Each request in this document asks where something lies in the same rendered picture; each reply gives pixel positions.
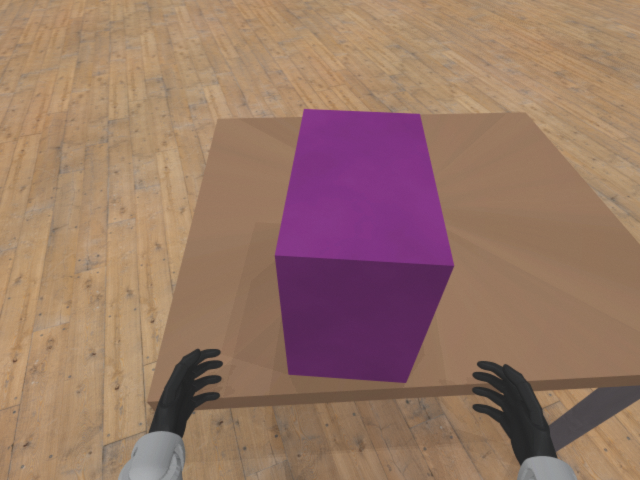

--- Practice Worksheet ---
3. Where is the robot right hand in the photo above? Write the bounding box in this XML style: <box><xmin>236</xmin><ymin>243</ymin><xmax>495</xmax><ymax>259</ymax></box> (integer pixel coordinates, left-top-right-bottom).
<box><xmin>472</xmin><ymin>361</ymin><xmax>557</xmax><ymax>465</ymax></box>

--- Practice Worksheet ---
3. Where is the robot left forearm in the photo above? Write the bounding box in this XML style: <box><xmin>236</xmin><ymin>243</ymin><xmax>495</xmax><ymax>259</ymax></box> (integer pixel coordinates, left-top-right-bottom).
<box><xmin>118</xmin><ymin>431</ymin><xmax>185</xmax><ymax>480</ymax></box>

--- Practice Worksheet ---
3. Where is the robot left hand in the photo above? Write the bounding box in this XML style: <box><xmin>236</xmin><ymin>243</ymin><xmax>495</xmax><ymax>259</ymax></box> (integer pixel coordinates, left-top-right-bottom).
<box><xmin>149</xmin><ymin>349</ymin><xmax>223</xmax><ymax>438</ymax></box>

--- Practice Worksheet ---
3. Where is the carton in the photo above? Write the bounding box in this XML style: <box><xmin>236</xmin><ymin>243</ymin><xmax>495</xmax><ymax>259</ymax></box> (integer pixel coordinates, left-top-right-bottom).
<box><xmin>275</xmin><ymin>109</ymin><xmax>454</xmax><ymax>383</ymax></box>

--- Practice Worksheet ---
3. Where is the table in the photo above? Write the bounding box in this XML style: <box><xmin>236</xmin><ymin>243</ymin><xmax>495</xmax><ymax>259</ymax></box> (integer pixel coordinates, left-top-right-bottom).
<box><xmin>147</xmin><ymin>112</ymin><xmax>640</xmax><ymax>467</ymax></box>

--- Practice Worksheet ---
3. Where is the robot right forearm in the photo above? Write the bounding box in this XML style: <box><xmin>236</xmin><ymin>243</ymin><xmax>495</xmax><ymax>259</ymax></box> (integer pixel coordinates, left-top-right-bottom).
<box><xmin>517</xmin><ymin>456</ymin><xmax>577</xmax><ymax>480</ymax></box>

